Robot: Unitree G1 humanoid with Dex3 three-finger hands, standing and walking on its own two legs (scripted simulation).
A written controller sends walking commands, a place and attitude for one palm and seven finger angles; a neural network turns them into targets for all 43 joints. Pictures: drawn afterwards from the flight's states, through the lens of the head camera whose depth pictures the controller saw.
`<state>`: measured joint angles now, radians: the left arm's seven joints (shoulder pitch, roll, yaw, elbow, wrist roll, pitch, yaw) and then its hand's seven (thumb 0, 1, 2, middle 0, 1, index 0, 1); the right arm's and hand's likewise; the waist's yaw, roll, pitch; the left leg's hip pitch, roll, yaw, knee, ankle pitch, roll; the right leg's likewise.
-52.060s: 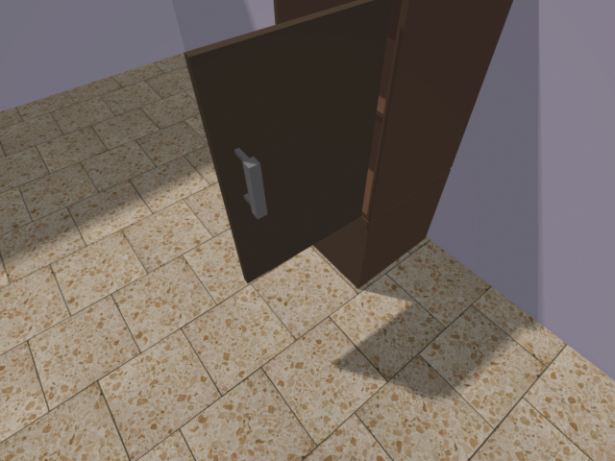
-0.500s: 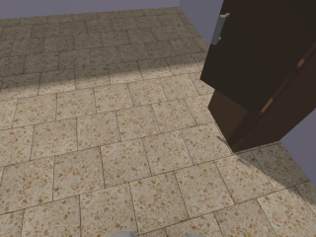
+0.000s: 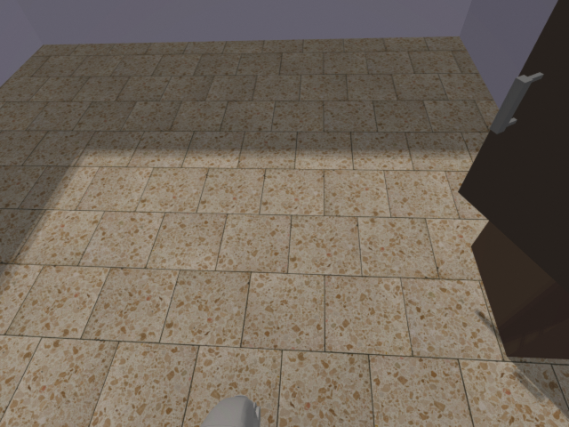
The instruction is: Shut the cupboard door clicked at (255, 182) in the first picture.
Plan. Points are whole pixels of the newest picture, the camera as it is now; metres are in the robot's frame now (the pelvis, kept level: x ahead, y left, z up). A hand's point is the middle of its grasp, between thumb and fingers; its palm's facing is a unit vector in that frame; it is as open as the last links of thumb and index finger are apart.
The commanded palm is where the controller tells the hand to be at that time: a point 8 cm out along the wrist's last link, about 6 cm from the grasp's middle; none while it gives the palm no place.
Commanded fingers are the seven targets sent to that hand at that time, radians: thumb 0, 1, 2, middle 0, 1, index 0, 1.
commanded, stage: walk to a spot facing it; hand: left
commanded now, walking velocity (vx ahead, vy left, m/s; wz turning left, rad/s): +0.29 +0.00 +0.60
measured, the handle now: (516, 103) +0.75 -0.50 +0.00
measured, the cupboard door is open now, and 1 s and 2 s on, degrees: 29 29 29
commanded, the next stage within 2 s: turn to face it in 0.42 s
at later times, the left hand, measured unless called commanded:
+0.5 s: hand out of the picture +0.14 +0.26 -0.19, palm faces +0.34 -0.92 -0.22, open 7.4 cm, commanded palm none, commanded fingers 0.00 0.90 0.90 -0.20 -0.30 -0.20 -0.30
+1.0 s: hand (168, 300) +0.38 +0.26 -0.18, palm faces +0.19 -0.96 -0.21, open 7.3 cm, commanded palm none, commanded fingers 0.00 0.90 0.90 -0.20 -0.30 -0.20 -0.30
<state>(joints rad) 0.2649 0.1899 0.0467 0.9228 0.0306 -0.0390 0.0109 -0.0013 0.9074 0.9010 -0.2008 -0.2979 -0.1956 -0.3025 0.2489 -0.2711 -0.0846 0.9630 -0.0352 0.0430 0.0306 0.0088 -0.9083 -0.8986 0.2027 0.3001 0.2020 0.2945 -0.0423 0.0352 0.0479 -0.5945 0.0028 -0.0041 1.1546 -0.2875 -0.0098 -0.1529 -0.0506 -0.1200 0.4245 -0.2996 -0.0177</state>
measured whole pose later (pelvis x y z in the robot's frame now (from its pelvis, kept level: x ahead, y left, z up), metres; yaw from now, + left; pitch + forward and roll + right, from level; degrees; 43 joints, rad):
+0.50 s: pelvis +0.17 +0.06 -0.01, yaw +18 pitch +1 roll +0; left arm 0.26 0.21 0.07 0.93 0.04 0.00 0.00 0.01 0.91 0.90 -0.20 -0.30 -0.19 -0.30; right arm 0.14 -0.22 -0.02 0.89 -0.02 -0.02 0.01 0.00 -0.91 -0.90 0.20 0.30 0.20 0.29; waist 0.03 -0.03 0.12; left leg -0.30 -0.09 0.06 0.54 -0.26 0.12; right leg -0.56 -0.15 0.00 1.18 -0.32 0.06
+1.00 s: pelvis +0.34 +0.07 -0.01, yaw +10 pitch +1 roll +0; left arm 0.19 0.17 0.05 0.94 0.03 0.02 0.02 -0.01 0.93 0.90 -0.21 -0.30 -0.20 -0.30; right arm 0.21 -0.17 -0.04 0.97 -0.01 0.04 -0.03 0.01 -0.91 -0.90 0.20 0.30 0.20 0.29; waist -0.02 0.00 0.11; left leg -0.44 0.03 0.01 0.99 -0.48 -0.04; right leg -0.33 0.05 0.04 0.50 -0.19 -0.03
